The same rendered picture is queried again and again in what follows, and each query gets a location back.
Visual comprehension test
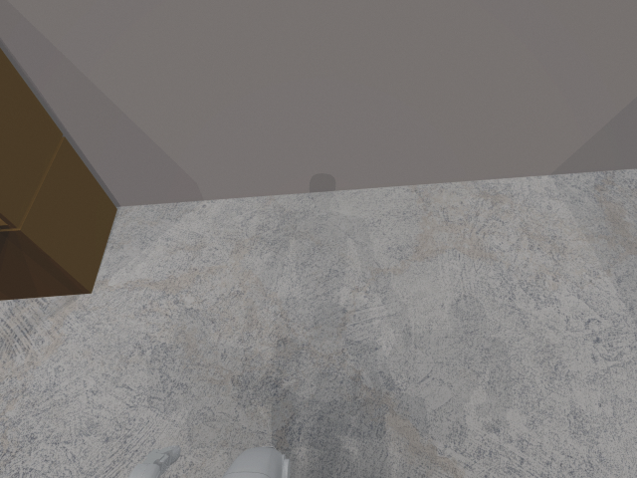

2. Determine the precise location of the left robot thigh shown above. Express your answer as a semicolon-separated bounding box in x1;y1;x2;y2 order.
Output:
222;447;290;478

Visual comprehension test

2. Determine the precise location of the robot left hand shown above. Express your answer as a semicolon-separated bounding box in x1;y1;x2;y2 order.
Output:
128;445;181;478

